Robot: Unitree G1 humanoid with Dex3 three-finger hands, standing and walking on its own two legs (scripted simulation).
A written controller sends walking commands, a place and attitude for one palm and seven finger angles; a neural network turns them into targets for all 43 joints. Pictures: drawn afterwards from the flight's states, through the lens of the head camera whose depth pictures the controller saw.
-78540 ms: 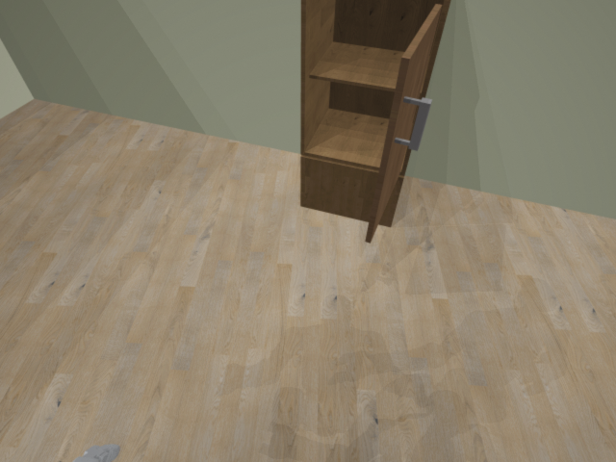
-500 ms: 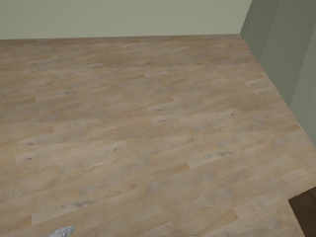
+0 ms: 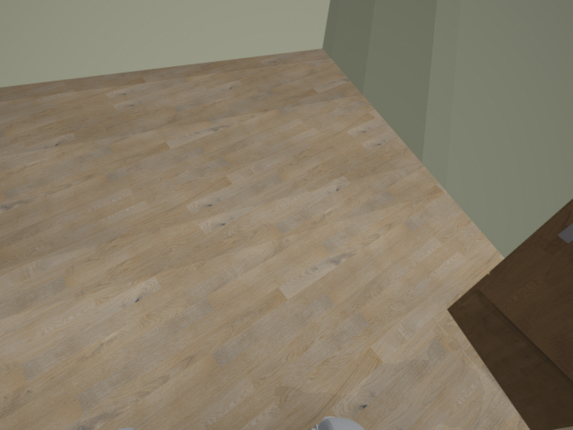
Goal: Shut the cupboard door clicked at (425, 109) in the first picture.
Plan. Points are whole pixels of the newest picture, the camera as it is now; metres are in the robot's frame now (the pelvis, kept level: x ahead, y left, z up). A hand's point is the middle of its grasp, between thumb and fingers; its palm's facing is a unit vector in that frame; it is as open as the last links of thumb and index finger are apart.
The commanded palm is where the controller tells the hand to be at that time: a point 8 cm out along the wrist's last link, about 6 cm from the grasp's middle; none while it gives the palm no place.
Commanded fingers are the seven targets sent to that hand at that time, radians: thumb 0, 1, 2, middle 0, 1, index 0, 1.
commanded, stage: turn to face it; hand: left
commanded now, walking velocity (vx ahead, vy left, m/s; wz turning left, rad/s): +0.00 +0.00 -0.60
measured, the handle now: out of the picture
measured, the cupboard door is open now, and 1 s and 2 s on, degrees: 11 11 11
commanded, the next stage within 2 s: take the last steps up to it in 1.46 s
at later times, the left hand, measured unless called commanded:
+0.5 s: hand out of the picture +0.14 +0.14 -0.16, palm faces -0.25 -0.94 -0.24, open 7.3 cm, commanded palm none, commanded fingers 0.00 0.90 0.90 -0.20 -0.30 -0.20 -0.30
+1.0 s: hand (241, 380) +0.21 +0.08 -0.16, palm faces -0.54 -0.79 -0.29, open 7.3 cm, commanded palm none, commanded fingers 0.00 0.90 0.90 -0.20 -0.30 -0.20 -0.30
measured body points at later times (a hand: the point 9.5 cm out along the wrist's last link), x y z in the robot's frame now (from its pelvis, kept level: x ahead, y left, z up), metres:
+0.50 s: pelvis +0.00 -0.03 +0.00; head +0.04 -0.04 +0.45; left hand +0.15 +0.19 -0.14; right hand +0.01 -0.31 -0.14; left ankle +0.05 +0.10 -0.69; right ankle -0.02 -0.14 -0.74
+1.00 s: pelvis +0.00 -0.04 -0.01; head +0.02 -0.07 +0.43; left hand +0.24 +0.12 -0.13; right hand -0.12 -0.28 -0.17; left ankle +0.07 +0.09 -0.72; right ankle -0.06 -0.13 -0.74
